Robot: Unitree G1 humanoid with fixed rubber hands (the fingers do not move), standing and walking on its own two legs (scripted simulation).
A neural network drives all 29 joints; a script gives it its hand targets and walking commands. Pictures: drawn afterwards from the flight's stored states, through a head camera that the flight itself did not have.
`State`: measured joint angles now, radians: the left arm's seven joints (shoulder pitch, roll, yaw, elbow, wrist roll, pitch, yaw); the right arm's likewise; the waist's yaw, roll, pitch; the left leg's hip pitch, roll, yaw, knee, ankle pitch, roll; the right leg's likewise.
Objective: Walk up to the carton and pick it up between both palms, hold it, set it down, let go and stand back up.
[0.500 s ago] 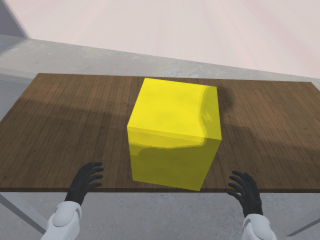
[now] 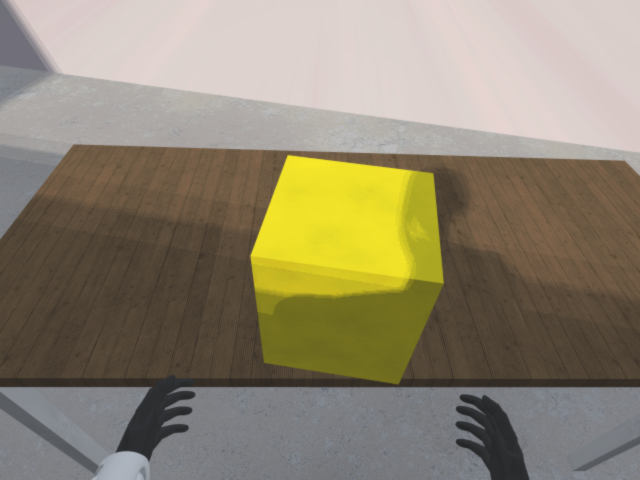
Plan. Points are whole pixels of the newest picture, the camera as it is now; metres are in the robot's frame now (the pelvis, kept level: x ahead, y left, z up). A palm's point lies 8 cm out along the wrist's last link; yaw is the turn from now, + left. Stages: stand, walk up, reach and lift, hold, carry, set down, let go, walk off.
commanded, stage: set down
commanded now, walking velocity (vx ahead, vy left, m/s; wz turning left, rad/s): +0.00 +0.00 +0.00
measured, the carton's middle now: (344, 272) +0.42 -0.02 +0.03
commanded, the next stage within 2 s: let go in 0.54 s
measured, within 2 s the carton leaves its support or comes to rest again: neither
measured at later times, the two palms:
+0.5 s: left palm out of the picture +0.15 +0.23 -0.07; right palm out of the picture +0.15 -0.22 -0.08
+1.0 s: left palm out of the picture +0.15 +0.22 -0.08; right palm out of the picture +0.14 -0.24 -0.08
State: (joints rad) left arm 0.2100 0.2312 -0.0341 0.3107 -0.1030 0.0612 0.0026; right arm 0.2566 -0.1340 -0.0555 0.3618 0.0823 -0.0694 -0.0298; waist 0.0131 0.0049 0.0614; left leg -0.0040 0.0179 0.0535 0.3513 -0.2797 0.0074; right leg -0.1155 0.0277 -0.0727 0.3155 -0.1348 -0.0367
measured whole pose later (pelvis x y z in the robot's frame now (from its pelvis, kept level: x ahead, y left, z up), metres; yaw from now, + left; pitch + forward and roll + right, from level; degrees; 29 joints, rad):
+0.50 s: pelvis +0.00 +0.00 +0.00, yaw +0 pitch -4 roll -1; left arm 0.21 0.22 -0.01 0.45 -0.03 0.13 0.01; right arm 0.23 -0.15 -0.04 0.61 0.01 -0.13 0.01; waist 0.02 0.00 0.09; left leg -0.01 0.02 0.06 0.37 -0.29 0.01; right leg -0.13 0.03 -0.07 0.34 -0.14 -0.04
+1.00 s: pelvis -0.01 -0.01 +0.00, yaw +0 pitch -5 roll -1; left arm 0.19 0.22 0.00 0.47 0.00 0.17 0.02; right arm 0.19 -0.17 -0.05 0.71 -0.01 -0.19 0.03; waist 0.02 -0.02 0.09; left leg -0.04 0.03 0.04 0.41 -0.30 0.00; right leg -0.15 0.03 -0.08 0.38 -0.16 -0.05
